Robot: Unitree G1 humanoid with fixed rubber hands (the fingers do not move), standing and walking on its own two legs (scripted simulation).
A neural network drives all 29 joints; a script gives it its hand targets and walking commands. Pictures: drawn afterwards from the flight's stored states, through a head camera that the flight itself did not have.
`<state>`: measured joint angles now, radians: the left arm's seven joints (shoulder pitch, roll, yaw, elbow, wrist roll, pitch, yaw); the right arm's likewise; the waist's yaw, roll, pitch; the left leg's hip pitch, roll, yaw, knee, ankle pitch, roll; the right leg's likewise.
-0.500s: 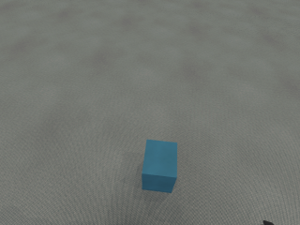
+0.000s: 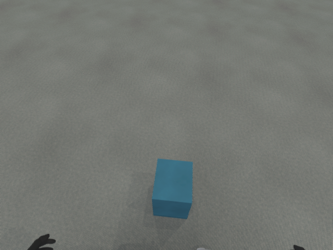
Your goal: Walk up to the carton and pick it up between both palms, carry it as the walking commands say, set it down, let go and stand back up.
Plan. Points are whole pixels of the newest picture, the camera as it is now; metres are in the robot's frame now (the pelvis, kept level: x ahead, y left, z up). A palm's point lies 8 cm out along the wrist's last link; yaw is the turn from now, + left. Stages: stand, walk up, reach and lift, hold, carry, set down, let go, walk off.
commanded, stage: walk up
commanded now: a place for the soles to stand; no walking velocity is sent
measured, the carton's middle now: (172, 189) +0.52 -0.02 -0.60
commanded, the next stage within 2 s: none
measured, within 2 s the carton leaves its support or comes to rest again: neither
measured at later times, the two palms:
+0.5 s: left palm out of the picture +0.10 +0.31 -0.07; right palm out of the picture +0.09 -0.34 -0.08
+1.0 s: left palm out of the picture +0.09 +0.33 -0.07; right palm out of the picture +0.13 -0.32 -0.07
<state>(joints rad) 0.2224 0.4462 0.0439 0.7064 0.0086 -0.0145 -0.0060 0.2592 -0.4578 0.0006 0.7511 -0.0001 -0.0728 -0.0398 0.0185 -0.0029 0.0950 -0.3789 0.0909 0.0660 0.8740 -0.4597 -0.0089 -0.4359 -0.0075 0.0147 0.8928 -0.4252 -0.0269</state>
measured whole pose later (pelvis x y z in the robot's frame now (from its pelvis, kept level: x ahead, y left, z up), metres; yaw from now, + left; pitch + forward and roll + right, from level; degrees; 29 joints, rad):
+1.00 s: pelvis +0.03 +0.00 +0.01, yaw -2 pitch +1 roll +0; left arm 0.38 0.45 0.04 0.73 0.01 -0.07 0.02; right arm 0.22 -0.46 0.00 0.79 0.00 -0.04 0.01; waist 0.03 0.01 0.01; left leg -0.53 0.08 0.07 0.96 -0.56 0.00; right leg -0.42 0.02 0.04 0.80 -0.41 -0.03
